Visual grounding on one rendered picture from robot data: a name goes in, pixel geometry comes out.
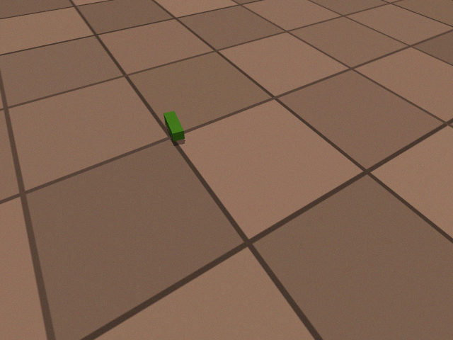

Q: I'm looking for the carton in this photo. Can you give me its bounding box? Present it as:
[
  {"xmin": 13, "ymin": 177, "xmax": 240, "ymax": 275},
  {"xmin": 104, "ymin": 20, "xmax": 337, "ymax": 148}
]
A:
[{"xmin": 164, "ymin": 111, "xmax": 185, "ymax": 142}]

